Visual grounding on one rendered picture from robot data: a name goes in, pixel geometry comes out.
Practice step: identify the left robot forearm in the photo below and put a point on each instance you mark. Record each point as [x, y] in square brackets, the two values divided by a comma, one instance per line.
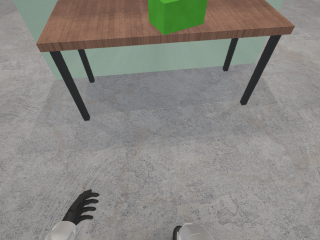
[64, 230]

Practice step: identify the carton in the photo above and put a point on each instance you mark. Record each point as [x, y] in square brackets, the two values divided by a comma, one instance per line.
[170, 16]

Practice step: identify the robot left hand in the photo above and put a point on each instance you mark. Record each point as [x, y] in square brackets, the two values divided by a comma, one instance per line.
[77, 208]

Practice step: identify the table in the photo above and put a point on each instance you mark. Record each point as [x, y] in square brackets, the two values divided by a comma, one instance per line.
[91, 24]

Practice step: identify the robot right thigh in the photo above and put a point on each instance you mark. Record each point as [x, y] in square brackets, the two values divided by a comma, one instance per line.
[193, 232]

